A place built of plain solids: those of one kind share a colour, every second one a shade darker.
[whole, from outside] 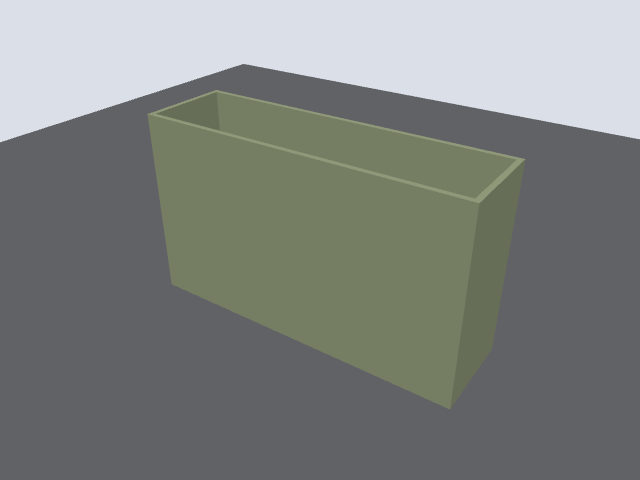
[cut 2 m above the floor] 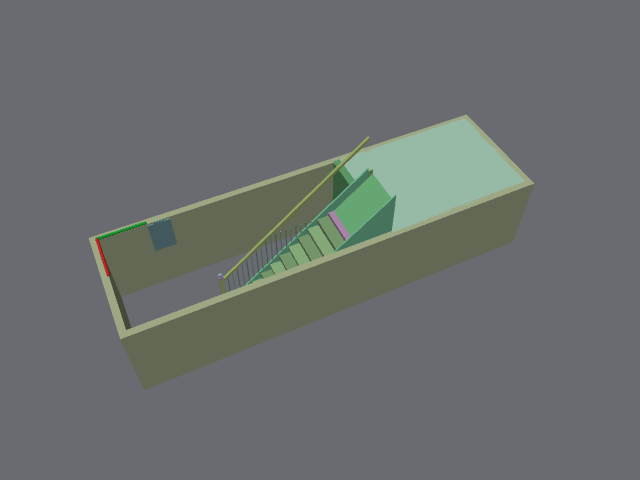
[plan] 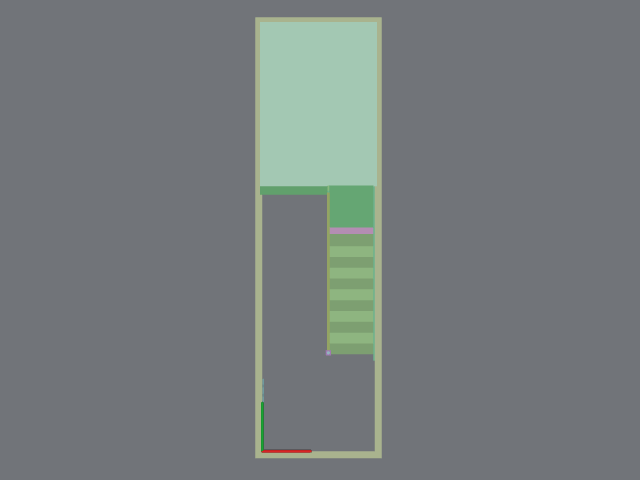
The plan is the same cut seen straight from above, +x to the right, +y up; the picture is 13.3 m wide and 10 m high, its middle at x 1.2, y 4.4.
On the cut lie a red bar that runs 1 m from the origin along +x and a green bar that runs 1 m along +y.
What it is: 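A row house's entrance hall, a dwelling of no particular year; the hall below, the landing 2.90 m above it, and between them a joiner's timber flight of 16 risers of about 0.181 m on goings of about 0.225 m, 0.92 m clear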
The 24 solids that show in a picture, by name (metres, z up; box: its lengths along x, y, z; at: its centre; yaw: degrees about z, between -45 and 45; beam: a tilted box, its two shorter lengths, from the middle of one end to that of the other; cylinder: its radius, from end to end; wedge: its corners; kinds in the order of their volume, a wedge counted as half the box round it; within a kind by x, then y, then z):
{
 "upper_1": {"box": [2.44, 3.42, 2.95], "at": [1.17, 7.23, 1.42]},
 "wall_1": {"box": [0.15, 9.19, 5.43], "at": [-0.07, 4.45, 2.67]},
 "wall_2": {"box": [2.64, 0.15, 5.43], "at": [1.17, -0.07, 2.67]},
 "wall_3": {"box": [2.64, 0.15, 5.43], "at": [1.17, 8.96, 2.67]},
 "wall_4": {"box": [0.15, 9.19, 5.43], "at": [2.42, 4.45, 2.67]},
 "carriage_1": {"wedge": [[1.39, 2.08, -0.05], [1.39, 2.08, 0.0], [1.39, 5.54, -0.05], [1.39, 5.54, 2.79], [2.32, 2.08, -0.05], [2.32, 2.08, 0.0], [2.32, 5.54, -0.05], [2.32, 5.54, 2.79]]},
 "upper_edge_1": {"box": [1.41, 0.17, 2.95], "at": [0.65, 5.43, 1.42]},
 "string_1": {"wedge": [[1.35, 2.05, -0.05], [1.35, 2.05, 0.25], [1.35, 5.42, -0.05], [1.35, 5.42, 2.98], [1.39, 2.05, -0.05], [1.39, 2.05, 0.25], [1.39, 5.42, -0.05], [1.39, 5.42, 2.98]]},
 "string_2": {"wedge": [[2.31, 1.88, -0.05], [2.31, 1.88, 0.12], [2.31, 5.52, -0.05], [2.31, 5.52, 3.05], [2.34, 1.88, -0.05], [2.34, 1.88, 0.12], [2.34, 5.52, -0.05], [2.34, 5.52, 3.05]]},
 "rail_1": {"wedge": [[1.34, 2.08, 1.08], [1.34, 2.08, 1.15], [1.34, 5.39, 3.74], [1.34, 5.39, 3.82], [1.4, 2.08, 1.08], [1.4, 2.08, 1.15], [1.4, 5.39, 3.74], [1.4, 5.39, 3.82]]},
 "tread_1": {"wedge": [[1.38, 2.02, 0.08], [1.38, 2.02, 0.18], [1.38, 2.3, 0.08], [1.38, 2.3, 0.18], [2.32, 2.02, 0.08], [2.32, 2.02, 0.18], [2.32, 2.3, 0.08], [2.32, 2.3, 0.18]]},
 "tread_2": {"wedge": [[1.38, 2.25, 0.26], [1.38, 2.25, 0.36], [1.38, 2.53, 0.26], [1.38, 2.53, 0.36], [2.32, 2.25, 0.26], [2.32, 2.25, 0.36], [2.32, 2.53, 0.26], [2.32, 2.53, 0.36]]},
 "tread_3": {"wedge": [[1.38, 2.47, 0.44], [1.38, 2.47, 0.54], [1.38, 2.75, 0.44], [1.38, 2.75, 0.54], [2.32, 2.47, 0.44], [2.32, 2.47, 0.54], [2.32, 2.75, 0.44], [2.32, 2.75, 0.54]]},
 "tread_4": {"wedge": [[1.38, 2.7, 0.62], [1.38, 2.7, 0.72], [1.38, 2.98, 0.62], [1.38, 2.98, 0.72], [2.32, 2.7, 0.62], [2.32, 2.7, 0.72], [2.32, 2.98, 0.62], [2.32, 2.98, 0.72]]},
 "tread_5": {"wedge": [[1.38, 2.92, 0.8], [1.38, 2.92, 0.9], [1.38, 3.2, 0.81], [1.38, 3.2, 0.91], [2.32, 2.92, 0.81], [2.32, 2.92, 0.91], [2.32, 3.2, 0.81], [2.32, 3.2, 0.91]]},
 "tread_6": {"wedge": [[1.38, 3.15, 0.99], [1.38, 3.15, 1.09], [1.38, 3.43, 0.99], [1.38, 3.43, 1.09], [2.32, 3.15, 0.99], [2.32, 3.15, 1.09], [2.32, 3.43, 0.99], [2.32, 3.43, 1.09]]},
 "tread_7": {"wedge": [[1.38, 3.37, 1.17], [1.38, 3.37, 1.27], [1.38, 3.65, 1.17], [1.38, 3.65, 1.27], [2.32, 3.37, 1.17], [2.32, 3.37, 1.27], [2.32, 3.65, 1.17], [2.32, 3.65, 1.27]]},
 "tread_8": {"wedge": [[1.38, 3.6, 1.35], [1.38, 3.6, 1.45], [1.38, 3.88, 1.35], [1.38, 3.88, 1.45], [2.32, 3.6, 1.35], [2.32, 3.6, 1.45], [2.32, 3.88, 1.35], [2.32, 3.88, 1.45]]},
 "tread_9": {"wedge": [[1.38, 3.82, 1.53], [1.38, 3.82, 1.63], [1.38, 4.1, 1.53], [1.38, 4.1, 1.63], [2.32, 3.82, 1.53], [2.32, 3.82, 1.63], [2.32, 4.1, 1.53], [2.32, 4.1, 1.63]]},
 "tread_10": {"wedge": [[1.38, 4.05, 1.71], [1.38, 4.05, 1.81], [1.38, 4.33, 1.71], [1.38, 4.33, 1.81], [2.32, 4.05, 1.71], [2.32, 4.05, 1.81], [2.32, 4.33, 1.71], [2.32, 4.33, 1.81]]},
 "tread_11": {"wedge": [[1.38, 4.27, 1.9], [1.38, 4.27, 2.0], [1.38, 4.56, 1.9], [1.38, 4.56, 2.0], [2.32, 4.27, 1.9], [2.32, 4.27, 2.0], [2.32, 4.56, 1.9], [2.32, 4.56, 2.0]]},
 "riser_1": {"wedge": [[1.38, 4.53, 1.97], [1.38, 4.53, 2.08], [1.38, 4.78, 2.06], [1.38, 4.78, 2.09], [2.32, 4.53, 1.97], [2.32, 4.53, 2.09], [2.32, 4.78, 2.06], [2.32, 4.78, 2.09]]},
 "wall_mirror_1": {"box": [0.034, 0.49, 0.82], "at": [0.02, 1.26, 1.56]},
 "newel_foot_1": {"box": [0.09, 0.09, 1.28], "at": [1.37, 2.05, 0.59]}
}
